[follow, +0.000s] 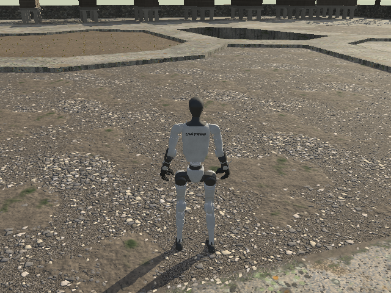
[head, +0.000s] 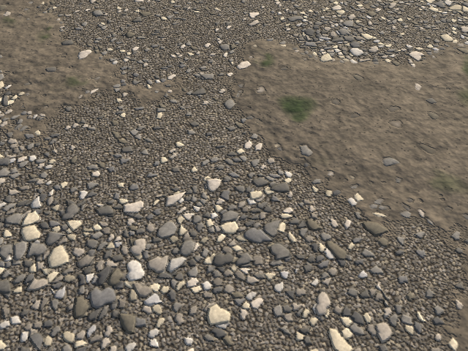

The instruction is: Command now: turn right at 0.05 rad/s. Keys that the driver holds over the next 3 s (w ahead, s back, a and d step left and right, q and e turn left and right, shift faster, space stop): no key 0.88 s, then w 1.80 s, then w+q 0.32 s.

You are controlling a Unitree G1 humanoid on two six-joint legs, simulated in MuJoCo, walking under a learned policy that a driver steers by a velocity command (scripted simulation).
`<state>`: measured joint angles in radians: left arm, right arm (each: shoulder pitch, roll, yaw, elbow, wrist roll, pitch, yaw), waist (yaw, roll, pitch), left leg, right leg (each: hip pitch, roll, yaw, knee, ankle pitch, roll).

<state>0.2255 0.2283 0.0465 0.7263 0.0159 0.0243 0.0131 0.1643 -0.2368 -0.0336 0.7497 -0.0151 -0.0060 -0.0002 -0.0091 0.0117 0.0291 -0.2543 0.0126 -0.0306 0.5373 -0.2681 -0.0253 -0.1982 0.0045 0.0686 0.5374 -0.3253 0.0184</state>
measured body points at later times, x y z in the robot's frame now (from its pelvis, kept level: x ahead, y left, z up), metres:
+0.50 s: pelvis +0.00 -0.01 +0.00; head +0.01 -0.01 +0.45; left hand +0.09 +0.24 -0.13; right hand +0.08 -0.27 -0.13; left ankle +0.01 +0.14 -0.73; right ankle -0.02 -0.13 -0.73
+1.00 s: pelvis +0.01 +0.00 +0.00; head +0.01 +0.00 +0.45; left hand +0.02 +0.25 -0.15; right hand +0.04 -0.25 -0.15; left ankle +0.01 +0.13 -0.73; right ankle -0.02 -0.13 -0.73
